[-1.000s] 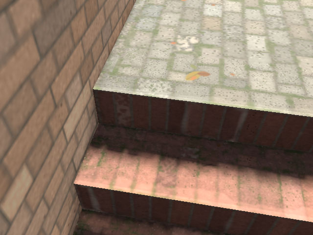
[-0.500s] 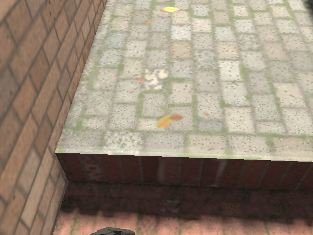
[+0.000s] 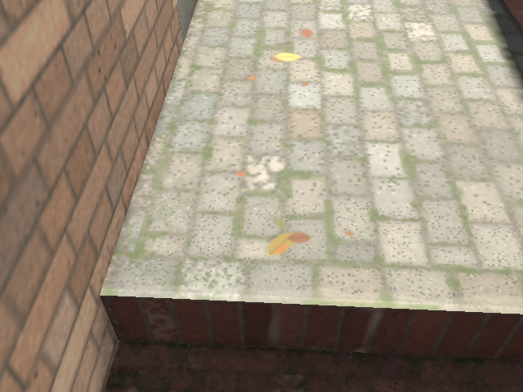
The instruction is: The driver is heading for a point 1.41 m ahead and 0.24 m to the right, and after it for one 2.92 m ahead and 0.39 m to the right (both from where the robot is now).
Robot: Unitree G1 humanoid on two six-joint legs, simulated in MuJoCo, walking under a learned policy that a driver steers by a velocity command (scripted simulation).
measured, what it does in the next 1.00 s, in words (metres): lowers itself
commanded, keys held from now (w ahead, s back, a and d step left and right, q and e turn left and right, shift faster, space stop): no key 1.00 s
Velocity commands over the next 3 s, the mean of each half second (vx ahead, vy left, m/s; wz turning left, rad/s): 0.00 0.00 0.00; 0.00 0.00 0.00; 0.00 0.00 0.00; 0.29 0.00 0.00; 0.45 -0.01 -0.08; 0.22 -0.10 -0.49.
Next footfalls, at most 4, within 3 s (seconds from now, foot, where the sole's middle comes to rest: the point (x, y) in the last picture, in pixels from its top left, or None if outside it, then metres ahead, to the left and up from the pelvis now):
2.42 left None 0.38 0.23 -0.49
2.94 right None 0.34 -0.17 -0.49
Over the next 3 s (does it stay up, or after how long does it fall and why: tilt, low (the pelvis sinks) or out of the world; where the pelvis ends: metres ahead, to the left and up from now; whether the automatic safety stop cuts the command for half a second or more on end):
stays up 0.24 -0.03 0.24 its command is cut before an obstacle after 2.4 s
